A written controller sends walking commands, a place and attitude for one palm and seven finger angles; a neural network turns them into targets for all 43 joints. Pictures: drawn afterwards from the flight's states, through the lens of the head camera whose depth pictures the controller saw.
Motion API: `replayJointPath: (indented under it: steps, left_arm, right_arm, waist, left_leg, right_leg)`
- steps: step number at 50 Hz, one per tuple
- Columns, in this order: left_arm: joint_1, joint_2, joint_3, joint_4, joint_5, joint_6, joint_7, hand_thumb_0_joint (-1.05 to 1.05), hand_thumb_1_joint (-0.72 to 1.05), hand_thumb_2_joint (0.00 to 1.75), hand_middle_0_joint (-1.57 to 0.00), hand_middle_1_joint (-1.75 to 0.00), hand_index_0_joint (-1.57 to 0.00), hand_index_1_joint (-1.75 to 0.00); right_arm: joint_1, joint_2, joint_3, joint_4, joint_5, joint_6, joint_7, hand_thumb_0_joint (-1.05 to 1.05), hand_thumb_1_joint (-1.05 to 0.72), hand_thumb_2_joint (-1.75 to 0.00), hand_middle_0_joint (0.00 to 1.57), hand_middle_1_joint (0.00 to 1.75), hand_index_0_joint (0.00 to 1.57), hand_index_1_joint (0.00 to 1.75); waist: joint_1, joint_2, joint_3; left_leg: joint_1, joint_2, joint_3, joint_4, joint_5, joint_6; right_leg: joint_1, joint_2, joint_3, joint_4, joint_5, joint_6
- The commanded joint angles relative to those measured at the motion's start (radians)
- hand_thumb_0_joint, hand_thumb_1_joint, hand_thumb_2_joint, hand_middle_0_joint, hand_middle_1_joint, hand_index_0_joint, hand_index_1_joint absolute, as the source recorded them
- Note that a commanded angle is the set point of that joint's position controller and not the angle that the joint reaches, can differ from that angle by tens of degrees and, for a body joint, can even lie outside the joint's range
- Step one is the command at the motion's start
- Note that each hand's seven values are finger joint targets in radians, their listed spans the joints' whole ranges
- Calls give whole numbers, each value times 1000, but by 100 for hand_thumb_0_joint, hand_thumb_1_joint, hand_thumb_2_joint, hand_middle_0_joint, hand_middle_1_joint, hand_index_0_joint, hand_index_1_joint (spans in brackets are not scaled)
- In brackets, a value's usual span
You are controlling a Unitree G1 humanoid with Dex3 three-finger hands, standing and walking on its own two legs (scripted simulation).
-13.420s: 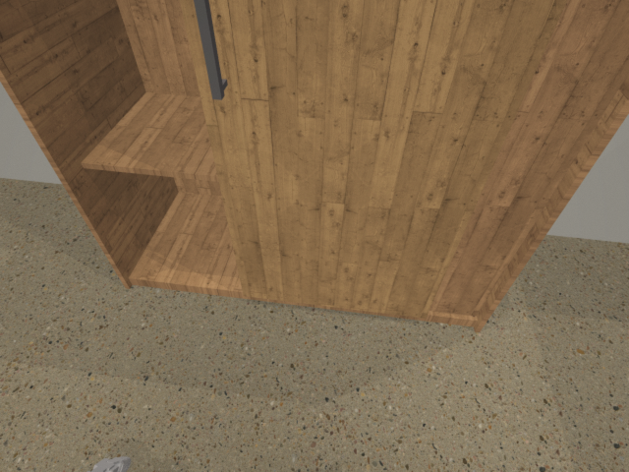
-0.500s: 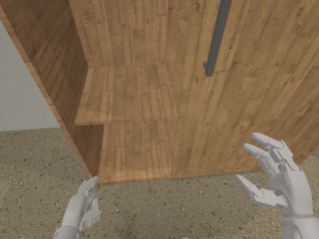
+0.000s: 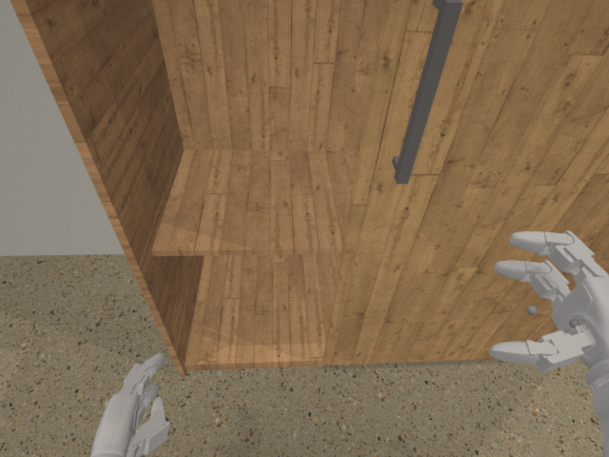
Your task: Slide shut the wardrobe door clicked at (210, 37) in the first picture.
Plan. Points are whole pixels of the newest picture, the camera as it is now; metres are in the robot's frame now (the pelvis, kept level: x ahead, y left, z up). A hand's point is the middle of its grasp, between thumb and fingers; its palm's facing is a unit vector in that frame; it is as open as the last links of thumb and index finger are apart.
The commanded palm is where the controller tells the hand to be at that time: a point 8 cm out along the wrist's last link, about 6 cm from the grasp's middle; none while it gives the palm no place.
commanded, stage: raise the hand with hooked fingers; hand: right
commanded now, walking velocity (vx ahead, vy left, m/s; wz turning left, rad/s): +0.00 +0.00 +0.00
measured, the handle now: (418, 100) +0.55 -0.16 +0.23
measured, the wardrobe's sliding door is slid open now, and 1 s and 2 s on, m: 0.46 0.46 0.46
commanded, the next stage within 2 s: move the hooked fingers beside the handle in 0.94 s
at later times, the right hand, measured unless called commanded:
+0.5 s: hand out of the picture +0.28 -0.28 +0.27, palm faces +0.08 +0.98 -0.16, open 13.9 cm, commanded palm +0.25 -0.31 +0.25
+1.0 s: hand (573, 218) +0.29 -0.26 +0.24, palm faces +0.03 +0.99 -0.17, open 14.0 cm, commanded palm +0.25 -0.30 +0.25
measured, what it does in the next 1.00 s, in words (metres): stands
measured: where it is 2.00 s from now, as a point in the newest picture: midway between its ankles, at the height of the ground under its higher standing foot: outside the picture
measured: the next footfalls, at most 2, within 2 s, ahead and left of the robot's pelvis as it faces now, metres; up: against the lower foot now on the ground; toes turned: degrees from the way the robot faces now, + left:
none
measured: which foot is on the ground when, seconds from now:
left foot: down 0.00-1.00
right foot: down 0.00-1.00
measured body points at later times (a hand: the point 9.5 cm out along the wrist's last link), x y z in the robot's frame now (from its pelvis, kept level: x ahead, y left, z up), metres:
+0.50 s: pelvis +0.02 +0.01 +0.01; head -0.02 +0.04 +0.46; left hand +0.22 +0.22 -0.06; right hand +0.27 -0.33 +0.28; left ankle +0.01 +0.12 -0.73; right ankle +0.01 -0.10 -0.73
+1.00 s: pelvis +0.02 +0.02 +0.01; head +0.00 +0.05 +0.46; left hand +0.23 +0.24 -0.06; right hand +0.29 -0.31 +0.25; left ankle +0.01 +0.12 -0.73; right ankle +0.01 -0.10 -0.73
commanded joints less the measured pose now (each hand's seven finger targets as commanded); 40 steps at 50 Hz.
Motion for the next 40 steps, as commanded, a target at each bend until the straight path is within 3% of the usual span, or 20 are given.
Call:
replayJointPath:
  steps: [1, 4, 5, 9, 12, 15, 17, 19, 22, 24, 25, 29, 32, 33, 34, 36, 39, 40]
  left_arm:
    - [-130, 85, 16, -160, 2, -69, 5, 0, 90, 90, -20, -30, -20, -30]
    - [-137, 90, 9, -144, -4, -47, -1, 0, 90, 90, -20, -30, -20, -30]
    - [-147, 90, 6, -144, -13, -38, -2, 0, 90, 90, -20, -30, -20, -30]
    - [-169, 92, -2, -163, -22, -3, -2, 0, 90, 90, -20, -30, -20, -30]
    - [-192, 93, -5, -185, -26, 12, -2, 0, 90, 90, -20, -30, -20, -30]
    - [-211, 81, -12, -198, -18, 16, -7, 0, 90, 90, -20, -30, -20, -30]
    - [-212, 75, -15, -194, -17, 18, -8, 0, 90, 90, -20, -30, -20, -30]
    - [-207, 80, -17, -177, -14, 26, -12, 0, 90, 90, -20, -30, -20, -30]
    - [-203, 100, -12, -152, -30, 42, -11, 0, 90, 90, -20, -30, -20, -30]
    - [-198, 104, -6, -154, -38, 52, -15, 0, 90, 90, -20, -30, -20, -30]
    - [-194, 111, -2, -158, -41, 56, -18, 0, 90, 90, -20, -30, -20, -30]
    - [-225, 108, 0, -203, -51, 66, -29, 0, 90, 90, -20, -30, -20, -30]
    - [-236, 98, 5, -234, -34, 53, -26, 0, 90, 90, -20, -30, -20, -30]
    - [-232, 90, 4, -236, -28, 48, -24, 0, 90, 90, -20, -30, -20, -30]
    - [-227, 86, -4, -227, -19, 47, -27, 0, 90, 90, -20, -30, -20, -30]
    - [-214, 80, -1, -206, -17, 47, -25, 0, 90, 90, -20, -30, -20, -30]
    - [-203, 94, 6, -166, -23, 56, -24, 0, 90, 90, -20, -30, -20, -30]
    - [-206, 100, 3, -158, -32, 60, -21, 0, 90, 90, -20, -30, -20, -30]
  right_arm:
    - [-312, -278, -203, -258, 54, -85, 0, 0, 48, -31, 30, 118, 30, 118]
    - [-331, -268, -196, -125, 60, -27, 33, 0, 50, -30, 30, 120, 30, 120]
    - [-363, -256, -173, -103, 58, 2, 44, 0, 50, -30, 30, 120, 30, 120]
    - [-459, -278, -150, -53, 40, 111, 83, 0, 50, -30, 30, 120, 30, 120]
    - [-554, -361, -197, -115, 33, 142, 100, 0, 50, -30, 30, 120, 30, 120]
    - [-627, -450, -279, -216, 42, 117, 99, 0, 50, -30, 30, 120, 30, 120]
    - [-636, -460, -301, -210, 48, 105, 100, 0, 50, -30, 30, 120, 30, 120]
    - [-619, -484, -337, -122, 60, 119, 104, 0, 50, -30, 30, 120, 30, 120]
    - [-656, -468, -297, 58, 47, 184, 123, 0, 50, -30, 30, 120, 30, 120]
    - [-607, -390, -221, 147, 29, 221, 136, 0, 50, -30, 30, 120, 30, 120]
    - [-585, -376, -201, 170, 28, 235, 144, 0, 50, -30, 30, 120, 30, 120]
    - [-607, -381, -174, 34, 38, 250, 177, 0, 50, -30, 30, 120, 30, 120]
    - [-660, -513, -314, -196, 48, 173, 154, 0, 50, -30, 30, 120, 30, 120]
    - [-647, -538, -361, -238, 58, 145, 139, 0, 50, -30, 30, 120, 30, 120]
    - [-626, -581, -407, -261, 64, 124, 119, 0, 50, -30, 30, 120, 30, 120]
    - [-592, -543, -421, -179, 72, 108, 95, 0, 50, -30, 30, 120, 30, 120]
    - [-587, -482, -371, 2, 58, 160, 80, 0, 50, -30, 30, 120, 30, 120]
    - [-610, -455, -321, 50, 48, 192, 82, 0, 50, -30, 30, 120, 30, 120]
  waist:
    - [-14, -65, -169]
    - [-17, -62, -81]
    - [-5, -50, -55]
    - [-2, -35, -36]
    - [-3, -24, -156]
    - [-16, -72, -251]
    - [-17, -99, -262]
    - [-27, -64, -210]
    - [-9, -30, -95]
    - [-2, -15, -39]
    - [3, 16, -46]
    - [0, 3, -166]
    - [-24, -39, -342]
    - [-31, -36, -362]
    - [-44, -30, -338]
    - [-35, -35, -255]
    - [-26, -64, -84]
    - [-12, -90, -41]
  left_leg:
    - [66, -41, 4, -103, 181, 29]
    - [56, -45, -1, -131, 198, 31]
    - [44, -40, 0, -136, 195, 28]
    - [41, -38, -12, -165, 176, 28]
    - [84, -34, -14, -164, 193, 25]
    - [142, -35, -19, -167, 253, 30]
    - [144, -38, -10, -165, 285, 32]
    - [146, -40, -9, -181, 291, 34]
    - [79, -34, -2, -198, 236, 28]
    - [45, -28, -9, -203, 201, 29]
    - [38, -24, -10, -195, 212, 25]
    - [78, -20, -24, -174, 238, 22]
    - [162, -26, -27, -153, 303, 23]
    - [183, -28, -23, -147, 339, 24]
    - [200, -34, -21, -155, 338, 26]
    - [166, -34, -13, -164, 338, 26]
    - [86, -28, -19, -195, 267, 28]
    - [52, -23, -24, -202, 225, 24]
  right_leg:
    - [129, -4, 63, -153, 213, 7]
    - [107, -1, 53, -169, 203, 7]
    - [99, -4, 52, -178, 191, 7]
    - [102, 1, 52, -189, 172, 0]
    - [152, 6, 55, -188, 199, -6]
    - [201, 15, 52, -179, 265, -6]
    - [227, 14, 51, -184, 298, -4]
    - [194, 16, 52, -188, 296, -4]
    - [148, 9, 50, -213, 234, -6]
    - [121, 8, 44, -209, 208, -2]
    - [118, 7, 44, -204, 211, -5]
    - [163, 13, 38, -179, 235, -8]
    - [243, 22, 41, -169, 311, -15]
    - [252, 22, 39, -167, 346, -17]
    - [226, 22, 38, -168, 351, -14]
    - [199, 17, 30, -181, 334, -15]
    - [139, 11, 23, -192, 262, -9]
    - [125, 9, 19, -199, 222, -7]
